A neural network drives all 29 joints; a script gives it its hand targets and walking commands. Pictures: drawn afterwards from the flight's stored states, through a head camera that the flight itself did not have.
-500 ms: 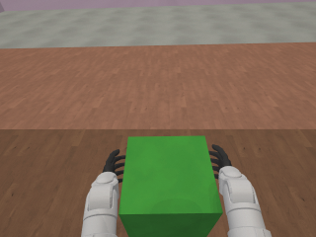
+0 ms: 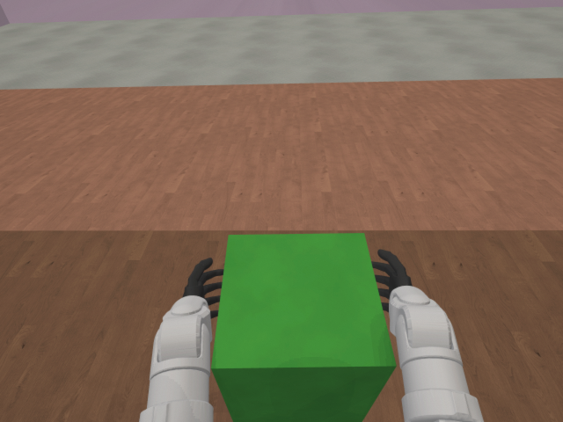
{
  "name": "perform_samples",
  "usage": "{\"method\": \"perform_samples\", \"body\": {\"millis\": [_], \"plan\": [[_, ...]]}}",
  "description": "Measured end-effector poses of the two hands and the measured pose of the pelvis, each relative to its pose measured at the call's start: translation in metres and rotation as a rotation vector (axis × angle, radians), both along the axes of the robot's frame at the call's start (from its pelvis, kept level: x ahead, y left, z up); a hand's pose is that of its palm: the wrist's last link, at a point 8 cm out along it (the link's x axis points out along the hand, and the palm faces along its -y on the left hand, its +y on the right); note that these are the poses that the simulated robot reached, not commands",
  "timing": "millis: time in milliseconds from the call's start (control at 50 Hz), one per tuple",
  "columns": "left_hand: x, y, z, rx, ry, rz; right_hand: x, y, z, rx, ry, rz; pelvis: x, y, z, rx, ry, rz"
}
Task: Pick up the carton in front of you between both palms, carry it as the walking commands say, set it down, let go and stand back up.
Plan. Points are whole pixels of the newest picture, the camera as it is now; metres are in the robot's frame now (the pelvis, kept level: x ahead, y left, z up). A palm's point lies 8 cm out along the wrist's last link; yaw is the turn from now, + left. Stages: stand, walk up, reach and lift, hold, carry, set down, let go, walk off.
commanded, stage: hold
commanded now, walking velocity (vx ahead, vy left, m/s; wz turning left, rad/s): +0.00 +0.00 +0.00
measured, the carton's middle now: (297, 332) +0.29 +0.00 -0.02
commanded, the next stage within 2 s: carry in 0.66 s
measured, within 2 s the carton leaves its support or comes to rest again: neither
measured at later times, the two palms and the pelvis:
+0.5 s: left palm (196, 306) +0.29 +0.15 +0.05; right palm (399, 296) +0.30 -0.15 +0.05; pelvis +0.01 +0.00 +0.00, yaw +0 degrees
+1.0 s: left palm (198, 269) +0.35 +0.15 +0.07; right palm (388, 255) +0.36 -0.15 +0.07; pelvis +0.08 +0.00 -0.01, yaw +2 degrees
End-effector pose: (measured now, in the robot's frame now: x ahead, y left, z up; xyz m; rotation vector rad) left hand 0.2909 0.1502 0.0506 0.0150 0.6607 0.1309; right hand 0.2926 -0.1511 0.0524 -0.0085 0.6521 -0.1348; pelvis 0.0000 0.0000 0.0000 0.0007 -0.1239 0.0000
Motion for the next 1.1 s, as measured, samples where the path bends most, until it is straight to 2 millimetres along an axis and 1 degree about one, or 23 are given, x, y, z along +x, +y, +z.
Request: {"method": "perform_samples", "body": {"millis": [400,640,700,780,840,900,940,1000,1060,1100], "plan": [[0.003,0.000,-0.001,0.013,0.006,-0.008,0.004,0.000,0.000,-0.014,0.006,0.012,0.009,-0.001,0.002,-0.001,0.003,0.000],[0.001,0.000,-0.001,0.014,0.008,-0.010,0.002,0.000,-0.001,-0.016,0.007,0.013,0.008,-0.001,0.002,-0.001,0.002,0.000],[0.003,0.000,-0.001,0.013,0.002,-0.008,0.003,0.000,-0.001,-0.013,0.002,0.012,0.009,-0.001,-0.001,0.000,0.043,-0.002],[0.009,-0.001,0.003,0.008,-0.018,0.001,0.010,0.000,0.003,-0.007,-0.019,0.008,0.016,-0.002,-0.003,0.001,0.103,-0.004],[0.019,-0.003,0.008,-0.002,-0.047,0.013,0.021,-0.002,0.008,0.006,-0.047,0.003,0.026,-0.004,-0.008,0.002,0.135,-0.004],[0.031,-0.006,0.014,-0.010,-0.054,0.024,0.034,-0.005,0.012,0.019,-0.054,-0.004,0.043,-0.007,-0.013,-0.003,0.162,0.008],[0.041,-0.005,0.016,-0.015,-0.040,0.034,0.045,-0.005,0.014,0.022,-0.040,0.001,0.056,-0.007,-0.014,-0.007,0.178,0.029],[0.057,0.002,0.017,-0.021,-0.011,0.053,0.067,0.003,0.018,0.028,-0.011,0.011,0.079,-0.002,-0.014,0.007,0.195,0.030],[0.079,0.009,0.018,-0.026,0.001,0.060,0.088,0.010,0.019,0.054,0.001,-0.009,0.103,0.002,-0.016,0.020,0.215,-0.003],[0.095,0.009,0.019,-0.033,0.022,0.055,0.100,0.009,0.017,0.051,0.022,-0.016,0.120,0.003,-0.014,0.005,0.226,-0.016]]}}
